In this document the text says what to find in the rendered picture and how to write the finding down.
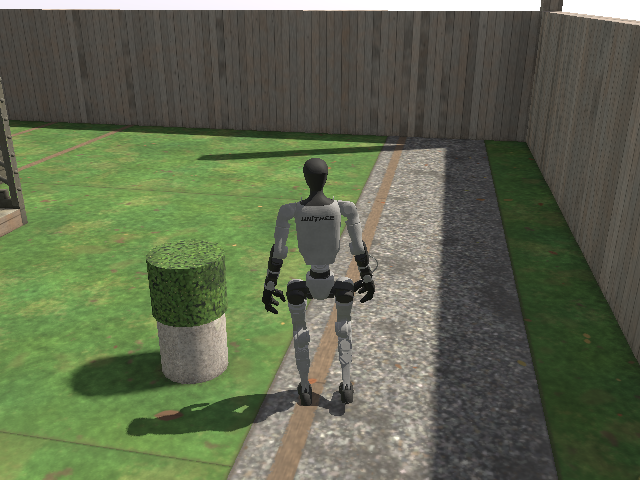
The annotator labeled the robot left forearm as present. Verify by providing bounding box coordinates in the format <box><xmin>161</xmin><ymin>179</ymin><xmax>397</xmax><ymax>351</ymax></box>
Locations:
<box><xmin>264</xmin><ymin>244</ymin><xmax>283</xmax><ymax>291</ymax></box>

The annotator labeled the robot right upper arm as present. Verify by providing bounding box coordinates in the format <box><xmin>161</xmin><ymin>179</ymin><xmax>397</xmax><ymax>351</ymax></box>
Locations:
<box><xmin>338</xmin><ymin>200</ymin><xmax>365</xmax><ymax>256</ymax></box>

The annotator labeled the robot right hand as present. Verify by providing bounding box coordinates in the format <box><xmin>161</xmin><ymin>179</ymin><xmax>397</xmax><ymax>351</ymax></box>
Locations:
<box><xmin>354</xmin><ymin>279</ymin><xmax>375</xmax><ymax>303</ymax></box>

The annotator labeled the robot left upper arm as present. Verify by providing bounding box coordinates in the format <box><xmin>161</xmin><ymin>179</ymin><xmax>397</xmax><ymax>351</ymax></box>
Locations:
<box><xmin>272</xmin><ymin>202</ymin><xmax>296</xmax><ymax>259</ymax></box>

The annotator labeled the robot right forearm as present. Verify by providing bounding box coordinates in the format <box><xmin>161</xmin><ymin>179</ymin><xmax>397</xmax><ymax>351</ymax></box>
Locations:
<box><xmin>354</xmin><ymin>240</ymin><xmax>373</xmax><ymax>283</ymax></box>

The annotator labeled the robot right shin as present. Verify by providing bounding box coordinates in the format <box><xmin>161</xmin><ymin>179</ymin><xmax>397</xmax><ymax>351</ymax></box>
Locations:
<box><xmin>338</xmin><ymin>321</ymin><xmax>352</xmax><ymax>391</ymax></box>

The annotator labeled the robot left shin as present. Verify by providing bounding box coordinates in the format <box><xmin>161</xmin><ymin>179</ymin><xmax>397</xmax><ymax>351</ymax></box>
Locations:
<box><xmin>293</xmin><ymin>331</ymin><xmax>310</xmax><ymax>393</ymax></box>

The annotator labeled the robot shin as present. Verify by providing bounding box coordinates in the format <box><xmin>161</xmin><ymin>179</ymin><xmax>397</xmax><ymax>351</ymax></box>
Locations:
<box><xmin>293</xmin><ymin>331</ymin><xmax>310</xmax><ymax>393</ymax></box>
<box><xmin>338</xmin><ymin>321</ymin><xmax>352</xmax><ymax>391</ymax></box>

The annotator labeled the robot left hand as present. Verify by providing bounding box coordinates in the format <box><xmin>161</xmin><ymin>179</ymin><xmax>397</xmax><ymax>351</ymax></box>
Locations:
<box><xmin>262</xmin><ymin>287</ymin><xmax>286</xmax><ymax>314</ymax></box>

